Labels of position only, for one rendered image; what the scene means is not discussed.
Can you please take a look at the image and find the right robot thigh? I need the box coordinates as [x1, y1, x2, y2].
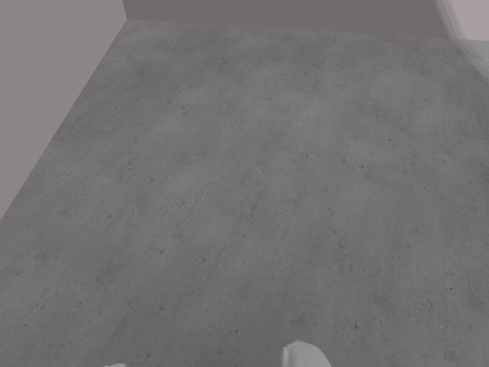
[281, 342, 331, 367]

